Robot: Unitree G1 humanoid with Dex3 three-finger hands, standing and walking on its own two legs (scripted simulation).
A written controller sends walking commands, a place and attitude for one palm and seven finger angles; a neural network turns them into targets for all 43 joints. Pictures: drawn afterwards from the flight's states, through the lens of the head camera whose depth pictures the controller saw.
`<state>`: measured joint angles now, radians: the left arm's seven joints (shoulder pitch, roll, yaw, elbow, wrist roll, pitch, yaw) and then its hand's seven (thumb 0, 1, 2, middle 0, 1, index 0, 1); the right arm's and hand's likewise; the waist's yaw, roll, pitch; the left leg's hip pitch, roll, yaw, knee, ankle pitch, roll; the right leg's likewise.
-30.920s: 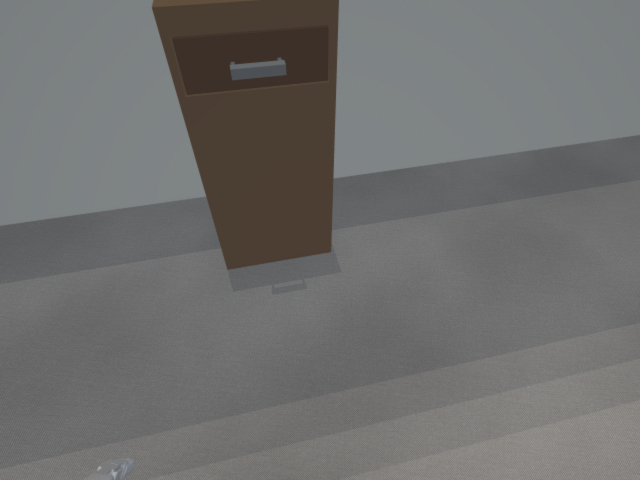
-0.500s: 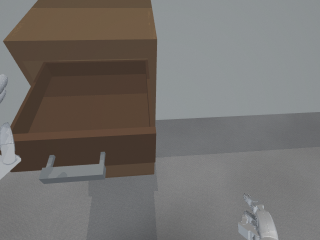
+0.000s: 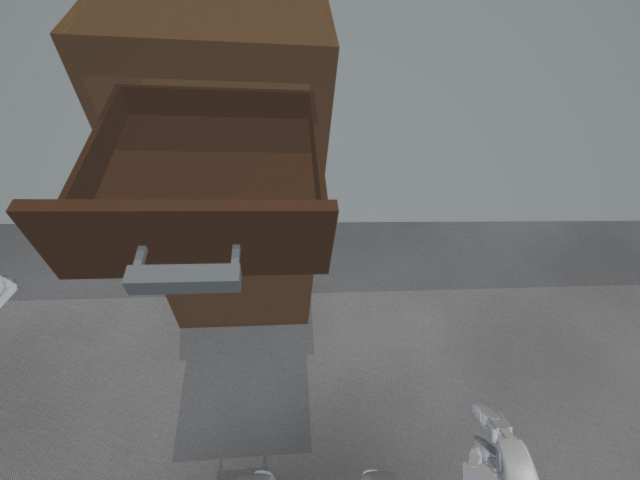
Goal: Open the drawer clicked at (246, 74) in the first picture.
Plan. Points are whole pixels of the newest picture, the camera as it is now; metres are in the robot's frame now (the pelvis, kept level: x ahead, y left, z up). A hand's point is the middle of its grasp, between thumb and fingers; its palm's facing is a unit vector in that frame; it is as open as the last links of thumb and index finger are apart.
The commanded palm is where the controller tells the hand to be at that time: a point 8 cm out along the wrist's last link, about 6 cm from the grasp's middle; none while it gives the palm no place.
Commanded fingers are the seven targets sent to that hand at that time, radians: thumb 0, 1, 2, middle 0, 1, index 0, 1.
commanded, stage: step back with the hand held close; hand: left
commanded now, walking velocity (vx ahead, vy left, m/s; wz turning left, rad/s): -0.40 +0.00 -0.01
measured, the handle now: (187, 265) +0.36 +0.20 +0.05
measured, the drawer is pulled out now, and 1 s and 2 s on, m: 0.30 0.30 0.30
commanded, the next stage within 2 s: stop stepping back and stand still in 0.18 s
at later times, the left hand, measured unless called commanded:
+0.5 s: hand out of the picture +0.09 +0.21 +0.23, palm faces +0.42 -0.77 -0.48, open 7.4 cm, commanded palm +0.03 +0.24 +0.24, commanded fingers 0.00 0.90 0.90 -0.20 -0.30 -0.20 -0.30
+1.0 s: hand out of the picture +0.01 +0.22 +0.22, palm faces +0.48 -0.80 -0.35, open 7.5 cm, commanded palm -0.06 +0.26 +0.24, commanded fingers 0.00 0.90 0.90 -0.20 -0.30 -0.20 -0.30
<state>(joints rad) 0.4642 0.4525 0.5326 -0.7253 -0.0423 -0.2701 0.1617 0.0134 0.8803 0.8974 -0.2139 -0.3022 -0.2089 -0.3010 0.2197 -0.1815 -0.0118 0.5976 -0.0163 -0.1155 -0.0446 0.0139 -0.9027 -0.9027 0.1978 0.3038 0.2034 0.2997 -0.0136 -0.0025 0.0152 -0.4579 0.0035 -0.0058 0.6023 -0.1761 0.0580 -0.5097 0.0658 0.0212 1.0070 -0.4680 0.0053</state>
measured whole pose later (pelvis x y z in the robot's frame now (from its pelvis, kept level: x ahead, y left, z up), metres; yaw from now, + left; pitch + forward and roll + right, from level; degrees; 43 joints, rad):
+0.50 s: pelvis -0.11 -0.03 +0.01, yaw -2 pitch +4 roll +0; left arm 0.57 0.44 0.50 -0.66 -0.06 -0.21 0.16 0.01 0.88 0.90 -0.22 -0.30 -0.21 -0.30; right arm 0.24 -0.25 -0.01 0.61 0.02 -0.07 -0.07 0.01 -0.90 -0.90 0.20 0.30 0.20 0.30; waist -0.02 -0.01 -0.09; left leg -0.29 0.00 0.05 0.55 -0.26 0.01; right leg -0.23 0.00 -0.07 0.50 -0.34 -0.03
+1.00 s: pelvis -0.19 -0.02 +0.00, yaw +0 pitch +0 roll +0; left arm 0.47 0.35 0.42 -0.60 -0.04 -0.20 0.17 0.01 0.88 0.90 -0.21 -0.30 -0.20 -0.30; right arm 0.26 -0.23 0.01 0.63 -0.01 -0.06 -0.06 0.01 -0.90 -0.90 0.20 0.30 0.21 0.30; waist -0.02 0.01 -0.06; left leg -0.30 0.03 0.04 0.57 -0.32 0.03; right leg -0.30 -0.01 -0.09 0.60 -0.32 -0.03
